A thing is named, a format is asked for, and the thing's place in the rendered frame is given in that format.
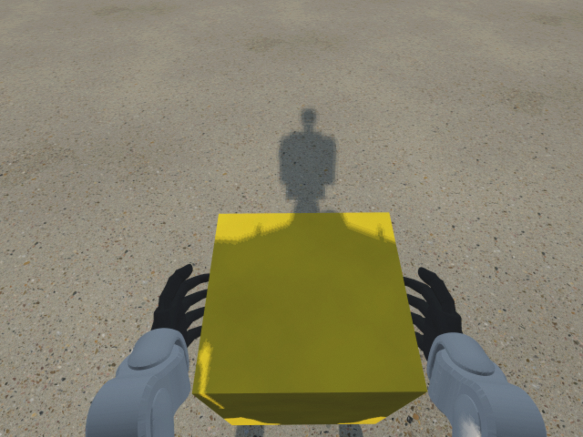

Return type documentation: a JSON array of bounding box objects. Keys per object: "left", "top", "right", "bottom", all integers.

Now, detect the left robot hand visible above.
[{"left": 151, "top": 264, "right": 210, "bottom": 348}]

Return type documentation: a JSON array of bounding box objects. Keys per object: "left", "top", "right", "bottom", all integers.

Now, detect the robot right forearm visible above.
[{"left": 426, "top": 332, "right": 547, "bottom": 437}]

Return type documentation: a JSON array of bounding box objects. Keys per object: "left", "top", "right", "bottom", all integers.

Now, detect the carton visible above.
[{"left": 192, "top": 212, "right": 427, "bottom": 425}]

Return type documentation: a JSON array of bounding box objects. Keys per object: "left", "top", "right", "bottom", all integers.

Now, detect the right robot hand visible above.
[{"left": 403, "top": 267, "right": 463, "bottom": 361}]

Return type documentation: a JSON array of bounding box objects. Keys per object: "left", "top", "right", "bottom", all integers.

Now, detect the robot left forearm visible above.
[{"left": 86, "top": 328, "right": 190, "bottom": 437}]

